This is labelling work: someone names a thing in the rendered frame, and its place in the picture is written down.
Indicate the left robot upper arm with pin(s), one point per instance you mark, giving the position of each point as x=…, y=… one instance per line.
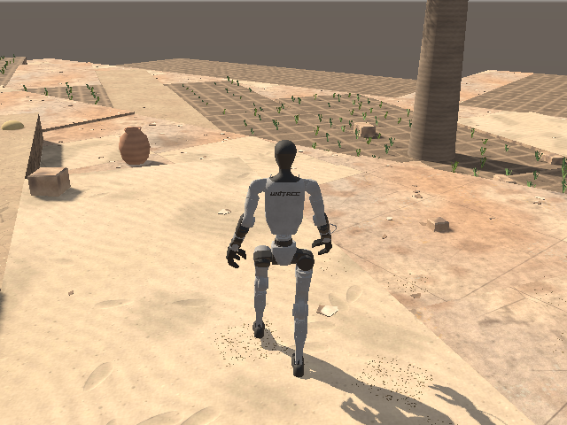
x=251, y=201

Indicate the robot right shin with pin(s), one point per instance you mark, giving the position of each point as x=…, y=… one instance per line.
x=300, y=335

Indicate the robot right hand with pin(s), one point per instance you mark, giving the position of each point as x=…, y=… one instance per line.
x=319, y=242

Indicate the robot left forearm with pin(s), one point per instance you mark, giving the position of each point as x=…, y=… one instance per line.
x=238, y=236

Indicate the humanoid robot head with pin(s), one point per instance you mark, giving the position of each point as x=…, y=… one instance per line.
x=285, y=152

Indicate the robot right forearm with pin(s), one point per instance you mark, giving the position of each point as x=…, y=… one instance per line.
x=325, y=231

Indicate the robot left hand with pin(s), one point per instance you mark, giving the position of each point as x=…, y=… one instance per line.
x=231, y=255

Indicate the right robot upper arm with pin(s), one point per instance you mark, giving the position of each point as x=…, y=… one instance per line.
x=312, y=188

